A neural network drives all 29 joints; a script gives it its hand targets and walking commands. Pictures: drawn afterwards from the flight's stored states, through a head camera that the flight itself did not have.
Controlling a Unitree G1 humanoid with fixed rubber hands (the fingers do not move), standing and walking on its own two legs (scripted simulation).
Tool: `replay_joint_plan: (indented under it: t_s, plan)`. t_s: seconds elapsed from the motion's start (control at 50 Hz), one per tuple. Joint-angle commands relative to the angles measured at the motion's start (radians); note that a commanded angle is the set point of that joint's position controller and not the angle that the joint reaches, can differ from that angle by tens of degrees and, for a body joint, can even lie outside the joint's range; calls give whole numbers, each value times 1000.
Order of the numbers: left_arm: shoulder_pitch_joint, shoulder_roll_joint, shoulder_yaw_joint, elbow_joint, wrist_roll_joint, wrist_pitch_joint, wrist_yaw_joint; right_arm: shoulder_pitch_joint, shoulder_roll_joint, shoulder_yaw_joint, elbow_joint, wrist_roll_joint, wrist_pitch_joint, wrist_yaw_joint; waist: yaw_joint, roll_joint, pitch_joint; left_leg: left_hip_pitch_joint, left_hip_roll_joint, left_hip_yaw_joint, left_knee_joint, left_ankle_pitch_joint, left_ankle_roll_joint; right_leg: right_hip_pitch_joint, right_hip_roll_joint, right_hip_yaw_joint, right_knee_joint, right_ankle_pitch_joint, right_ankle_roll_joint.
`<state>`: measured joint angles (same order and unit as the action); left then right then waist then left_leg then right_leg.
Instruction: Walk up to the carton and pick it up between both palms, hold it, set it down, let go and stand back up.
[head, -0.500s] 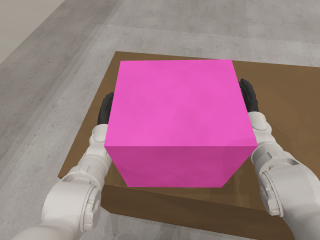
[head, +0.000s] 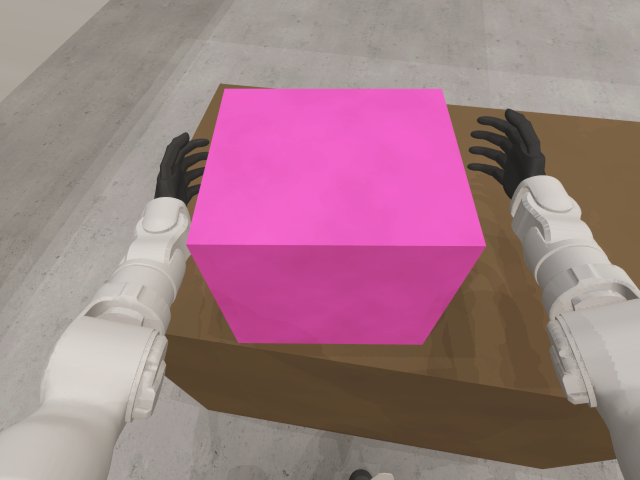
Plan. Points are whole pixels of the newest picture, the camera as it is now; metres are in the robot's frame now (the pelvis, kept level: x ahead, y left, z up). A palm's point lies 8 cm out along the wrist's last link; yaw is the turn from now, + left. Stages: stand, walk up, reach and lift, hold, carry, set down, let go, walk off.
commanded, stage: set down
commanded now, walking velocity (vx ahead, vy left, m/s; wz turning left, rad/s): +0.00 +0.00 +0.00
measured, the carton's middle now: (331, 226) +0.42 +0.00 +0.05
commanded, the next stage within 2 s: none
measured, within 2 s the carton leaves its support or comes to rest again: neither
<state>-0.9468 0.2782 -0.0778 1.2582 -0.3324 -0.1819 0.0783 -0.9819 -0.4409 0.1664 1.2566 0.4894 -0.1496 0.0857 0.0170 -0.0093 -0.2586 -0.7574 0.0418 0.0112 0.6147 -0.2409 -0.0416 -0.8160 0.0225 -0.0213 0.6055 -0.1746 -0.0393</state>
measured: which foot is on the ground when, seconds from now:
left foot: down 0.00-1.00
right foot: down 0.00-1.00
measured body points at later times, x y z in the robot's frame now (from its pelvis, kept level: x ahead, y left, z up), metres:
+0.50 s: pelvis +0.01 +0.01 +0.02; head +0.05 +0.02 +0.47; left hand +0.48 +0.22 +0.19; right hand +0.48 -0.25 +0.22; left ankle +0.01 +0.15 -0.72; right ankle +0.05 -0.09 -0.72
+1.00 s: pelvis +0.01 +0.01 +0.03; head +0.03 +0.02 +0.48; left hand +0.41 +0.22 +0.15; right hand +0.41 -0.26 +0.17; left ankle +0.01 +0.15 -0.72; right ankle +0.05 -0.09 -0.72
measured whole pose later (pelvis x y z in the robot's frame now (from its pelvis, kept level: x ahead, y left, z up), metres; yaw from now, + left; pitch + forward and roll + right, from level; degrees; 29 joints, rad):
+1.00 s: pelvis +0.01 +0.01 +0.03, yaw +0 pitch +4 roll +0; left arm -0.56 0.29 0.13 0.38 -0.19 0.52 0.10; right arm -0.61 -0.50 -0.03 0.65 0.42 0.25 0.09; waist -0.03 -0.02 -0.05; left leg -0.25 0.03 0.01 0.36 -0.18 -0.03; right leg -0.30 0.02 0.00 0.35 -0.12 -0.02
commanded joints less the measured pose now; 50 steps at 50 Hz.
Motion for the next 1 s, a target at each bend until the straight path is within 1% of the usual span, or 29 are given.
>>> replay_joint_plan:
  t_s: [0.0,0.04,0.16,0.24,0.26,0.28,0.34,0.36,0.38,0.44,0.46,0.48,0.5,0.54,0.56,0.58,0.6,0.62,0.66,0.72,0.74,0.78,0.82,0.84,0.86,0.88,0.9,0.92,0.98]
  plan:
    - [-512,259,64,-238,4,11,-1,-490,-260,-99,-227,-31,4,-22,-11,-84,-704,135,-76,47,-98,119,31,683,-6,51,-40,324,97]
    - [-475,182,38,-191,5,65,2,-479,-208,-77,-194,-14,34,-30,-27,-67,-678,138,-67,30,-69,172,26,661,9,38,-28,364,78]
    - [-588,251,57,-324,4,189,10,-578,-292,-117,-275,-29,115,-31,-32,-54,-668,244,-61,16,-119,202,14,681,18,30,-97,346,72]
    - [-636,233,39,-301,-1,250,13,-580,-228,-81,-186,-24,209,-11,-3,-31,-499,227,-56,12,-171,35,33,644,-1,51,-142,130,60]
    - [-526,207,21,-332,-5,272,15,-492,-240,-74,-217,-2,217,0,-5,-25,-493,286,-53,13,-178,83,31,656,-3,43,-154,171,50]
    - [-613,235,41,-362,-9,295,24,-605,-281,-110,-274,-21,229,-1,-6,-38,-541,284,-51,1,-186,90,30,668,6,48,-152,185,54]
    - [-547,232,47,-344,15,369,31,-525,-285,-99,-220,-15,272,5,-8,-21,-468,318,-50,6,-182,136,25,665,10,36,-164,250,48]
    - [-575,260,61,-452,1,390,33,-554,-310,-100,-269,0,280,4,5,-11,-532,353,-53,8,-192,198,22,717,15,42,-162,328,51]
    - [-560,235,57,-427,22,416,28,-532,-277,-90,-200,2,300,5,-11,-20,-471,346,-53,10,-201,195,22,722,10,49,-162,350,51]
    - [-580,266,107,-493,47,482,13,-574,-309,-86,-261,11,331,2,6,-26,-466,338,-59,6,-225,234,25,818,7,47,-154,435,59]
    - [-435,224,103,-533,66,501,15,-444,-301,-61,-265,22,337,6,20,-28,-448,381,-49,-7,-230,303,25,867,24,40,-160,481,50]
    - [-421,252,126,-618,72,514,8,-434,-316,-85,-332,25,334,0,4,-13,-482,419,-55,1,-232,363,17,894,26,39,-167,554,53]
    - [-568,266,116,-593,62,537,9,-570,-341,-136,-310,5,357,-1,-20,5,-465,364,-55,-8,-240,277,15,855,24,38,-162,461,49]
    - [-434,226,103,-625,72,567,22,-427,-326,-123,-306,-8,374,16,-4,12,-431,440,-45,-10,-254,275,15,812,26,31,-190,404,40]
    - [-460,231,110,-747,46,581,29,-481,-354,-134,-453,8,362,20,-12,8,-516,468,-51,-13,-247,339,18,844,34,25,-178,473,39]
    - [-204,160,131,-709,91,606,16,-246,-293,-89,-364,18,368,18,-10,-6,-399,510,-50,-22,-239,423,7,896,41,34,-187,556,34]
    - [-441,212,140,-779,77,626,3,-479,-326,-121,-449,8,378,9,-23,3,-430,445,-61,-16,-247,387,17,859,33,30,-177,548,35]
    - [-376,221,150,-705,90,645,2,-405,-328,-132,-393,-6,396,10,-31,-20,-379,424,-57,-17,-257,339,21,870,27,26,-173,522,45]
    - [-274,204,172,-876,121,649,-8,-279,-317,-137,-503,-6,381,6,-31,-5,-386,485,-63,-15,-271,406,23,938,30,29,-180,632,48]
    - [-35,162,239,-918,188,676,-32,-60,-305,-169,-520,-25,359,-12,-69,-18,-287,548,-67,-14,-270,460,11,982,36,37,-194,709,43]
    - [-286,210,239,-983,150,676,-30,-302,-324,-242,-631,-52,360,-21,-72,-8,-334,478,-78,-1,-271,359,18,918,28,44,-195,597,50]
    - [-219,177,224,-1009,151,659,-2,-211,-313,-268,-642,-69,363,-9,-89,14,-316,517,-77,-2,-284,285,16,868,36,19,-200,445,41]
    - [-18,118,224,-1098,159,652,7,-16,-287,-252,-708,-66,346,-2,-57,27,-308,618,-70,-7,-273,357,8,885,47,23,-221,465,27]
    - [-90,143,229,-1124,151,654,2,-77,-315,-293,-740,-81,347,-5,-88,25,-332,605,-75,1,-275,356,3,865,48,29,-225,468,24]
    - [-256,210,228,-1046,131,661,11,-250,-358,-325,-748,-89,363,-5,-83,11,-329,516,-62,0,-277,249,17,819,43,30,-214,370,29]
    - [43,146,244,-1064,165,662,18,45,-327,-265,-731,-68,355,1,-60,-1,-285,592,-68,-1,-283,287,14,881,53,25,-231,406,28]
    - [-244,187,220,-1097,122,666,19,-234,-353,-303,-793,-69,364,2,-67,29,-318,520,-79,16,-300,214,25,832,46,44,-225,337,18]
    - [-6,133,231,-1037,141,661,28,-2,-310,-257,-737,-56,365,15,-52,-12,-243,551,-66,5,-296,217,25,858,48,32,-214,340,21]
    - [-32,157,254,-1076,137,639,20,-38,-299,-271,-792,-70,356,16,-29,-63,-226,496,-76,18,-312,175,46,881,31,61,-230,328,24]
